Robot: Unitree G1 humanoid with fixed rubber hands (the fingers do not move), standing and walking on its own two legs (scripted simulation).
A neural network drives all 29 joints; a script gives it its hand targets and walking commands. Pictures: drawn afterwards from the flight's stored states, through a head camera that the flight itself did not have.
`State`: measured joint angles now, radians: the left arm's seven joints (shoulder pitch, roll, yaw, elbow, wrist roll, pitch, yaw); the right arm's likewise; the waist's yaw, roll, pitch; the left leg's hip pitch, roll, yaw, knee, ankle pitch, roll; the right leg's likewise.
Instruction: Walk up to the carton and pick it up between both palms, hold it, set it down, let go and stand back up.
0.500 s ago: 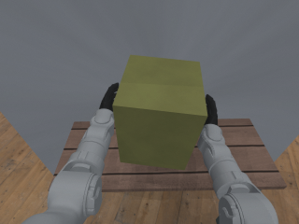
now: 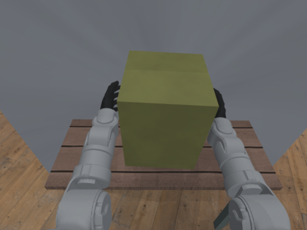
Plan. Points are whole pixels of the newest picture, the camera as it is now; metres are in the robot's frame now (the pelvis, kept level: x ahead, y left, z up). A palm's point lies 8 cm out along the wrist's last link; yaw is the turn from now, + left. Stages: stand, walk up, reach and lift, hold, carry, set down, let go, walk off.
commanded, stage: reach and lift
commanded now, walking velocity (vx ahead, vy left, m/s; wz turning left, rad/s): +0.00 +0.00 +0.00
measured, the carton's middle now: (162, 111) +0.41 -0.01 +0.11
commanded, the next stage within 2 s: hold in 1.18 s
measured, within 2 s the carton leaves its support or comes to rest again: neither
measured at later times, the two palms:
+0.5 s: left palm (106, 110) +0.37 +0.14 +0.16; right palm (220, 112) +0.37 -0.15 +0.15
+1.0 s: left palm (104, 106) +0.38 +0.14 +0.17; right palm (219, 109) +0.37 -0.15 +0.16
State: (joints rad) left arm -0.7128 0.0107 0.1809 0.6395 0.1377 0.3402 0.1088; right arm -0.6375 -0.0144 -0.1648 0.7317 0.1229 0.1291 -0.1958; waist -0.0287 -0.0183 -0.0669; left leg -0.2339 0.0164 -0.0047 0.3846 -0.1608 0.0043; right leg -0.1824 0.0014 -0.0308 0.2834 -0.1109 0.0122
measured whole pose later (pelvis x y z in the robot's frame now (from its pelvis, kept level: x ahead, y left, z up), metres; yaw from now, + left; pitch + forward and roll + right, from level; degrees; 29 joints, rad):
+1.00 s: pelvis +0.00 -0.01 +0.00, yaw +1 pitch -4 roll -1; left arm -0.62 -0.03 0.23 0.28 0.22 0.61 0.07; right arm -0.64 -0.03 -0.08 0.56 0.20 0.32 -0.22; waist -0.08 -0.03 -0.02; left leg -0.15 0.01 -0.03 0.39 -0.18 0.00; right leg -0.09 0.00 -0.06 0.30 -0.14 0.01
